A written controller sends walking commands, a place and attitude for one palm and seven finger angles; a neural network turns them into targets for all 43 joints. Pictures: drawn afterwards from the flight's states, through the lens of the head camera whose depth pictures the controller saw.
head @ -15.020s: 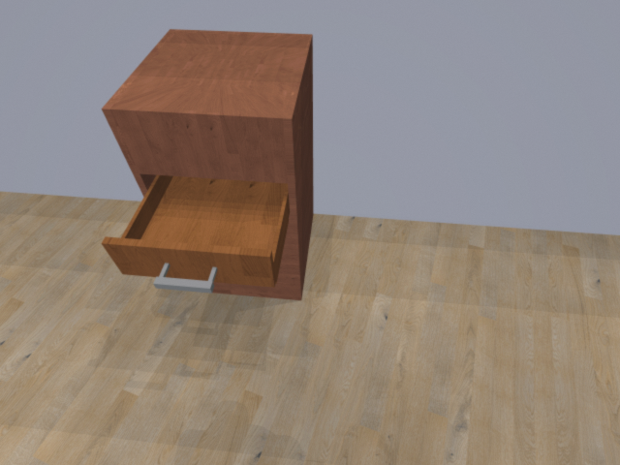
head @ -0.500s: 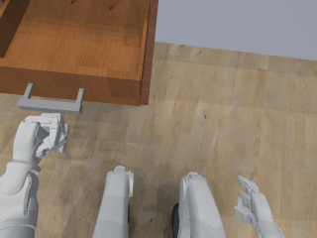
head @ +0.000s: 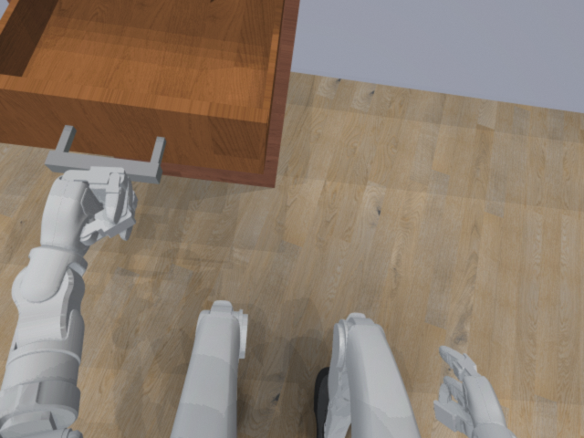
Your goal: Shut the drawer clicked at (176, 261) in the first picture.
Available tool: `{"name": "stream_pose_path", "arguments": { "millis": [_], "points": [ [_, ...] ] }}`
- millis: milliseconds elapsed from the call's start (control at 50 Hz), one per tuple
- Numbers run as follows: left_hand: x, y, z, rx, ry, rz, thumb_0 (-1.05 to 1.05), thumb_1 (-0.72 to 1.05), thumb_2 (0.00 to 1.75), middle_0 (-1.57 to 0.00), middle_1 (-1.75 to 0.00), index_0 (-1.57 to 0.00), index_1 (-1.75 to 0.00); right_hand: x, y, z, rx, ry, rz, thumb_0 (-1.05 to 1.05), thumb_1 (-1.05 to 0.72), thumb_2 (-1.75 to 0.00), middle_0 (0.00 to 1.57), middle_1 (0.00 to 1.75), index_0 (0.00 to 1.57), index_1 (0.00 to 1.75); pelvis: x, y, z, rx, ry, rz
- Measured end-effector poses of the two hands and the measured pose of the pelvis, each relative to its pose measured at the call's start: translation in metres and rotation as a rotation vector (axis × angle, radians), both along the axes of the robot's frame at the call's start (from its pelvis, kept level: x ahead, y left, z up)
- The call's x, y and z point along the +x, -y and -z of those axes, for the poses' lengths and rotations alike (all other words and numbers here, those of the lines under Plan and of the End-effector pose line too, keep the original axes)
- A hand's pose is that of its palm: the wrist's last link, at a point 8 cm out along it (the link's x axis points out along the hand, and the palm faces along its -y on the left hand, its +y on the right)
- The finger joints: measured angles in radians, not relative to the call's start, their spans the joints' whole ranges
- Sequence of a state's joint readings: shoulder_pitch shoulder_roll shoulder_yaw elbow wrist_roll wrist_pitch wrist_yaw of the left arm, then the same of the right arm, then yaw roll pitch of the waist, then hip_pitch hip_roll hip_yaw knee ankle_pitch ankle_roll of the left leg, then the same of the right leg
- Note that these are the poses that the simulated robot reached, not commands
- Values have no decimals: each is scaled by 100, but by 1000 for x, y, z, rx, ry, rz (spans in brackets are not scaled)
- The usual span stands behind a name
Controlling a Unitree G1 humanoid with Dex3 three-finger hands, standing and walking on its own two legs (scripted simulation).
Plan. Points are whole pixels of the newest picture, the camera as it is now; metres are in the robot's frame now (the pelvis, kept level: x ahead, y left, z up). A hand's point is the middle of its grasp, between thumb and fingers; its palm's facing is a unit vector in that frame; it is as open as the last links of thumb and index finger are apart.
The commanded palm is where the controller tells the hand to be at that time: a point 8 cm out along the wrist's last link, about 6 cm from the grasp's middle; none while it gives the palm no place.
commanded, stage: push the drawer shut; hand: left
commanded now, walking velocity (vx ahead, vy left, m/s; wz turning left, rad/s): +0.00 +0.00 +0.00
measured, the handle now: (110, 153) +0.45 +0.28 +0.01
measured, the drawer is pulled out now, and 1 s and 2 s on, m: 0.21 0.09 0.00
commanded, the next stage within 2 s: none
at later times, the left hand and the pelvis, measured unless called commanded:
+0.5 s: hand (137, 161) +0.45 +0.24 +0.00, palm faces -0.03 -1.00 -0.08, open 2.9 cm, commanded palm +0.46 +0.26 +0.01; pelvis -0.01 +0.00 +0.00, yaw -1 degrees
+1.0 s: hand (146, 126) +0.50 +0.25 +0.01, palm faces -0.01 -1.00 -0.08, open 3.0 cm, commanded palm +0.52 +0.26 +0.01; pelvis -0.01 +0.00 -0.01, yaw -2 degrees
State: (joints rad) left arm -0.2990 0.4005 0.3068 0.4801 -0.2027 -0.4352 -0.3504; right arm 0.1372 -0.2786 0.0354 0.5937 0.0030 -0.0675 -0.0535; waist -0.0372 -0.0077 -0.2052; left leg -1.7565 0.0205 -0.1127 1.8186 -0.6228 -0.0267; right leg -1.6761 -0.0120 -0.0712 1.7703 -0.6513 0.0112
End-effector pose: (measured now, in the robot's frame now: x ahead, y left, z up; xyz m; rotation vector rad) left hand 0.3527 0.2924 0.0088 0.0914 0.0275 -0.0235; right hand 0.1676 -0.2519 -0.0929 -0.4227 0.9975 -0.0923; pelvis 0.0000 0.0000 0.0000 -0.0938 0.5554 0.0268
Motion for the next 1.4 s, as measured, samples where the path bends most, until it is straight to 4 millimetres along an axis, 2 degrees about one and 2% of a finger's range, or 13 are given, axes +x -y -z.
{"name": "stream_pose_path", "arguments": {
  "millis": [240, 540, 1040, 1400],
  "points": [
    [36, -3, -2, -3, 1, 6, -2, 76, 95, -140, -160, -140, -160, -29, 8, -4, -31, -47, 41, 1, -91, -90, 20, 30, 21, 30, -5, -1, -1, -5, 2, 6],
    [78, -6, -1, -9, 10, 2, -3, 74, 92, -140, -160, -140, -160, -69, 11, 2, -50, -181, 98, 1, -91, -90, 20, 30, 21, 30, -6, -4, 3, -12, -18, 14],
    [130, -8, -3, -12, 21, -8, 0, 72, 91, -140, -160, -140, -160, -97, 13, 9, -71, -287, 139, 1, -91, -90, 20, 30, 21, 30, -8, -5, 13, -24, -40, 23],
    [169, -10, -4, -16, 18, -15, 2, 69, 90, -140, -160, -140, -160, -135, 7, 9, -90, -382, 188, 1, -91, -90, 20, 30, 21, 30, -12, -9, 20, -42, -61, 28]
  ]
}}
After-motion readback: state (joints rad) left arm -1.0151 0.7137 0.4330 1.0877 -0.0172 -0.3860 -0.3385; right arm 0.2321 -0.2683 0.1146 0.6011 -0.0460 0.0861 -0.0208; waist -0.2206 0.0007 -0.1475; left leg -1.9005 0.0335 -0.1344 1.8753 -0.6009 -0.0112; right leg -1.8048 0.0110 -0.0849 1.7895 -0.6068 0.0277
